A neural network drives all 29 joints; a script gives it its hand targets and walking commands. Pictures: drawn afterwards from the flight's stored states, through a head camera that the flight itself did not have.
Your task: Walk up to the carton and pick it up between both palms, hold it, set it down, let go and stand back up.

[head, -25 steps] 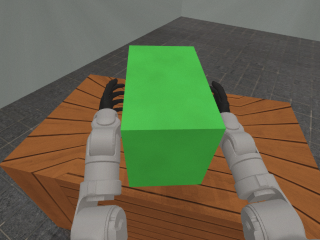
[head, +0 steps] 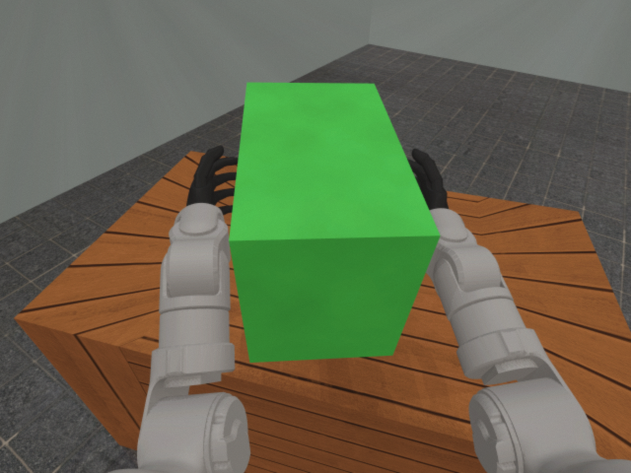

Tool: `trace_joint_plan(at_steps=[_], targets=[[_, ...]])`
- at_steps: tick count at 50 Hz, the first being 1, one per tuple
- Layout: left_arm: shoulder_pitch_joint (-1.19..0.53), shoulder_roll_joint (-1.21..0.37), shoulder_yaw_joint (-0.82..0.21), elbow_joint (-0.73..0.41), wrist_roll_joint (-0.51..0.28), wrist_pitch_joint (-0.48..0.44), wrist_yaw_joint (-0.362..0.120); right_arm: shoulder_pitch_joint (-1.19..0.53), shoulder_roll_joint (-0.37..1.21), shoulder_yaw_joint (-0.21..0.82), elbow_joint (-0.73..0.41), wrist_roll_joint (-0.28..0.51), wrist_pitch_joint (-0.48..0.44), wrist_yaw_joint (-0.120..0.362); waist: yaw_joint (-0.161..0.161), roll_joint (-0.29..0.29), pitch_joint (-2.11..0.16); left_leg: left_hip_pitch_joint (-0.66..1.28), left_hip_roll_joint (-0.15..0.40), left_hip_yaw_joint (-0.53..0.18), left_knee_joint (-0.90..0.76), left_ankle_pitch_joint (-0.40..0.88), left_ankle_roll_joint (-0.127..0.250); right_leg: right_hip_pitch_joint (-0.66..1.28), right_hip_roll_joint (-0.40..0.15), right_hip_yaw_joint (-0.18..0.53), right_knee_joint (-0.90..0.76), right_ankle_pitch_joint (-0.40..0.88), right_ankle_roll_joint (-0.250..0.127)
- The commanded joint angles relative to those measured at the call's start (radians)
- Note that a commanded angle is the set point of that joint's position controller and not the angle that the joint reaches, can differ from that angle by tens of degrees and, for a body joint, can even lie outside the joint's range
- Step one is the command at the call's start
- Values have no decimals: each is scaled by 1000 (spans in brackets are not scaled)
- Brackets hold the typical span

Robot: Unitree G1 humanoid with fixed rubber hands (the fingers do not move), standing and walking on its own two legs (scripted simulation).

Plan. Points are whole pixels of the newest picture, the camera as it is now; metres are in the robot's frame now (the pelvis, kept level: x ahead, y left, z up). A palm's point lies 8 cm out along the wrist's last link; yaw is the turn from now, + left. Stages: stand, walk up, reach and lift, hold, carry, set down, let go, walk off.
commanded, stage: hold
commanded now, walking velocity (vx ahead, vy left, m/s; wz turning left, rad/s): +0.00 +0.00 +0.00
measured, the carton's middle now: (316, 212) +0.40 +0.00 +0.16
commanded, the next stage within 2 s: none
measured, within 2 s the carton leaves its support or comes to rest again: neither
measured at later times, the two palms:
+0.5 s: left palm (208, 210) +0.37 +0.14 +0.20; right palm (431, 212) +0.37 -0.14 +0.19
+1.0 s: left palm (209, 210) +0.37 +0.14 +0.20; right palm (431, 213) +0.36 -0.14 +0.19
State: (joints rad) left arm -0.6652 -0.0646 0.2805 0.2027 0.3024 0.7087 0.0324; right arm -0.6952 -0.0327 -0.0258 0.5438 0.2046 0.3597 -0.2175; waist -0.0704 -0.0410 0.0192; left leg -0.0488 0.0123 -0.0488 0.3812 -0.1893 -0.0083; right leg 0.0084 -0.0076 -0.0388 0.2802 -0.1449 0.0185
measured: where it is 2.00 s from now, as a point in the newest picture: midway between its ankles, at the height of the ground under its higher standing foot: outside the picture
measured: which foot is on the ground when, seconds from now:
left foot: down 0.00-1.00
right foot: down 0.00-1.00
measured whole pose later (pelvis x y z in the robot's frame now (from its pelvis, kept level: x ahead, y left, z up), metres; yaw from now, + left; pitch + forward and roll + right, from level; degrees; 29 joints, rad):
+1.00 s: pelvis +0.00 +0.00 +0.00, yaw +0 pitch -8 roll -1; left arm -0.63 -0.07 0.26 0.16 0.30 0.71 0.04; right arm -0.66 -0.05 0.01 0.50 0.23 0.36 -0.23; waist -0.07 -0.04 0.02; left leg -0.04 0.01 -0.05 0.39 -0.20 -0.01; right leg 0.02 0.00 -0.02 0.28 -0.15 0.02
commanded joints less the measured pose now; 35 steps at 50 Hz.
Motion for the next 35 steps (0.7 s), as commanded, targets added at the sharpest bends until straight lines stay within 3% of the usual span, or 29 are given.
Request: trace_joint_plan(at_steps=[1, 10, 25, 35], targets=[[-678, -638, -533, -95, -154, -78, -149, -881, 666, 393, -344, 89, -79, 74, -19, 78, -421, 93, -56, 46, -40, 247, -31, 72, 79, -28, -20, 136, 16], [-664, -634, -531, -107, -150, -80, -139, -885, 672, 424, -366, 107, -88, 72, 6, 68, -434, 109, -59, 48, -31, 282, -23, 76, 82, -21, -19, 157, 18], [-638, -623, -550, -139, -152, -72, -156, -840, 671, 431, -389, 109, -73, 57, -20, 63, -406, 106, -65, 47, -29, 294, -31, 99, 76, -20, -16, 218, 28], [-637, -628, -568, -157, -161, -73, -149, -834, 669, 440, -403, 111, -68, 58, -16, 72, -411, 107, -61, 42, -28, 298, -35, 87, 79, -21, -14, 201, 24]])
